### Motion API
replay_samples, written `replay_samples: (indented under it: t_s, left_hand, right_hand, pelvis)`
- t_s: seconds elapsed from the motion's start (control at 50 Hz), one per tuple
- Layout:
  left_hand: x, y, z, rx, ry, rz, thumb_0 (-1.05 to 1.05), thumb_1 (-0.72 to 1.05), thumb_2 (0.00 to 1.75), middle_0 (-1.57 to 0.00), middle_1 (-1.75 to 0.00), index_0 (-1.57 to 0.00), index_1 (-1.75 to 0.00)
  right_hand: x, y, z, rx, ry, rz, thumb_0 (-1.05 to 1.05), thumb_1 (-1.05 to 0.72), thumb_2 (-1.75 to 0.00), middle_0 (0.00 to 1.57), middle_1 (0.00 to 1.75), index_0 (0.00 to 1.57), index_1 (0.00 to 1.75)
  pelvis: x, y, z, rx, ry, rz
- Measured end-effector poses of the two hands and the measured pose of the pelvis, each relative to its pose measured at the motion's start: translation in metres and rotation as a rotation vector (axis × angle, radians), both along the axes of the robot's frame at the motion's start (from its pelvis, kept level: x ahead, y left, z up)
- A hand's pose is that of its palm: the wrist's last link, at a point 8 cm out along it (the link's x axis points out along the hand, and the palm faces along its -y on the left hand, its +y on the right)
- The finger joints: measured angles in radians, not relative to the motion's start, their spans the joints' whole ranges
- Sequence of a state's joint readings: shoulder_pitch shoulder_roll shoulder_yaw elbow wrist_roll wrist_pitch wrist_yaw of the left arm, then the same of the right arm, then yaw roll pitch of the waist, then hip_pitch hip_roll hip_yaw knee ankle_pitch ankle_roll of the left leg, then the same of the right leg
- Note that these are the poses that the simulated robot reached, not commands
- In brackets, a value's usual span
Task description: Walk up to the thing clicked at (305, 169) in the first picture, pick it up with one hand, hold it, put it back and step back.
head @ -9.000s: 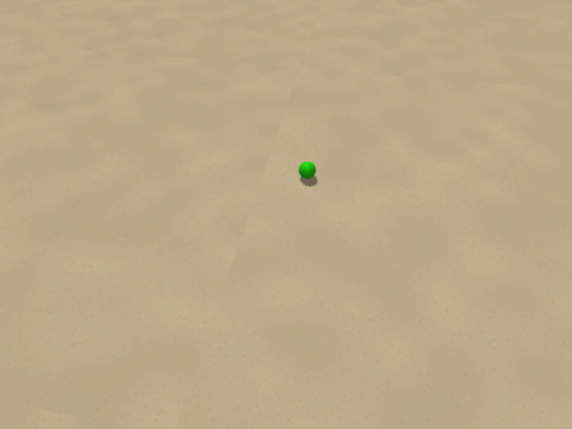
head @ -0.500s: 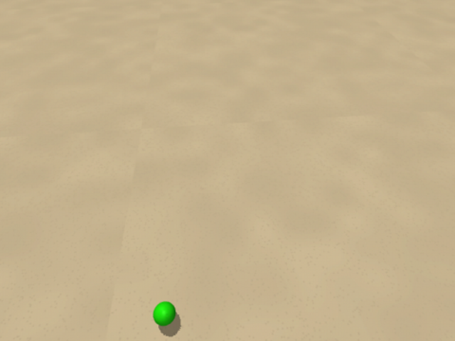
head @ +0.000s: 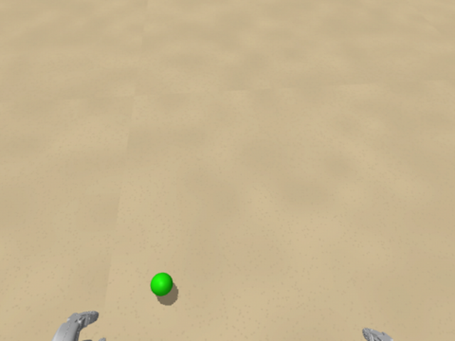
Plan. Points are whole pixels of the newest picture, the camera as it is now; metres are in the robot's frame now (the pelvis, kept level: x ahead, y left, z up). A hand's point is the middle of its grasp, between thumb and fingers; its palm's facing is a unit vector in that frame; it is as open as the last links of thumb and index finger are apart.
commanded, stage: rise first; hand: left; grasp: from above
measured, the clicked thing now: (161, 284) +0.41 +0.26 -0.73
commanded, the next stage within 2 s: none
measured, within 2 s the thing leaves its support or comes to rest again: neither
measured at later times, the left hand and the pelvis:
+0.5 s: hand out of the picture +0.14 +0.27 -0.22, palm faces -0.16 -0.87 -0.47, open 14.0 cm; pelvis +0.00 +0.01 -0.07, yaw -1 degrees
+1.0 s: hand (115, 336) +0.20 +0.29 -0.37, palm faces -0.42 -0.57 -0.71, open 14.1 cm; pelvis -0.04 +0.01 -0.22, yaw -2 degrees
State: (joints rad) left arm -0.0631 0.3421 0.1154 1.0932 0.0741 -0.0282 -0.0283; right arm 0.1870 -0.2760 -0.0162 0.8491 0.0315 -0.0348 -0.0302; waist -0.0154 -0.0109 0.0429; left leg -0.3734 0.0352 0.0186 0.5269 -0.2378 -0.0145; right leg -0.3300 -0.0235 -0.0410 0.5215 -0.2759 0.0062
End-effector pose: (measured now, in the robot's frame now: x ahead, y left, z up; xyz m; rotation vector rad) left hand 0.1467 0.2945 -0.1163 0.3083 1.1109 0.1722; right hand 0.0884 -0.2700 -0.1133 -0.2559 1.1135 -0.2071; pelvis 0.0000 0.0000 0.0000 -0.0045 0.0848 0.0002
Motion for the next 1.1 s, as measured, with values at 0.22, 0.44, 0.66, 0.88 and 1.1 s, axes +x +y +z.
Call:
replay_samples:
  t_s: [0.22,0.44,0.66,0.88,1.1]
  left_hand:
    - [0.006,0.010,-0.019,0.091,0.040,-0.073,0.00,-0.10,0.97,-0.07,-1.00,-0.08,-0.99]
    - [-0.006,0.014,-0.056,0.143,0.009,-0.140,0.00,-0.47,0.99,-0.07,-1.07,-0.06,-1.07]
    - [-0.014,0.015,-0.075,0.186,0.037,-0.197,-0.01,-0.53,0.98,-0.07,-1.07,-0.06,-1.07]
    - [0.019,0.028,-0.146,0.331,-0.015,-0.417,-0.01,-0.53,0.97,-0.06,-1.08,-0.06,-1.08]
    - [0.088,0.025,-0.237,0.538,-0.152,-0.675,-0.01,-0.55,1.00,-0.07,-1.08,-0.06,-1.09]
  right_hand:
    - [0.002,0.017,-0.018,0.039,-0.069,-0.025,0.01,-0.93,-0.90,0.20,0.30,0.21,0.30]
    - [0.045,0.023,-0.044,-0.004,-0.198,0.050,0.01,-0.89,-0.90,0.20,0.30,0.21,0.30]
    - [0.073,0.040,-0.059,0.014,-0.297,0.102,0.01,-0.90,-0.90,0.20,0.30,0.21,0.30]
    - [0.076,0.032,-0.131,-0.005,-0.312,0.167,0.01,-0.88,-0.89,0.20,0.30,0.21,0.30]
    - [0.032,0.012,-0.259,0.002,-0.154,0.135,0.01,-0.89,-0.89,0.20,0.30,0.21,0.30]
  pelvis:
    - [0.002,0.007,-0.025,-0.006,0.092,-0.012]
    - [-0.002,0.012,-0.068,-0.017,0.187,-0.010]
    - [-0.005,0.015,-0.093,-0.033,0.250,-0.007]
    - [-0.025,0.014,-0.163,-0.032,0.385,-0.007]
    - [-0.059,0.010,-0.263,-0.035,0.497,-0.027]
